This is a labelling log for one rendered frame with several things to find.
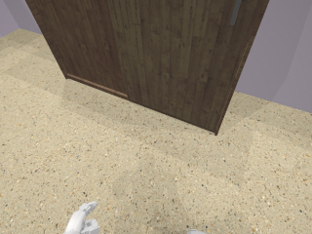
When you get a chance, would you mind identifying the handle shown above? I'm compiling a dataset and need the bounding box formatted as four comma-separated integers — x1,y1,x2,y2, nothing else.
230,0,242,25

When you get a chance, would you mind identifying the wardrobe door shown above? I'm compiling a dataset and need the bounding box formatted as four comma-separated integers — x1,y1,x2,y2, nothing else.
33,0,127,94
106,0,263,131

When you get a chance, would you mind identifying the left robot hand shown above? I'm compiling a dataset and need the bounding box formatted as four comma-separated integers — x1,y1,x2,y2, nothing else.
64,201,100,234

